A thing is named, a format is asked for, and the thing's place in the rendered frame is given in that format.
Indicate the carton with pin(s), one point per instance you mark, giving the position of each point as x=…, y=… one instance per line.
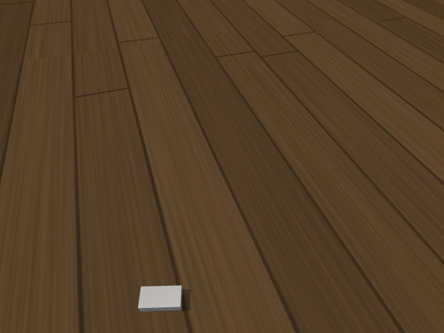
x=160, y=298

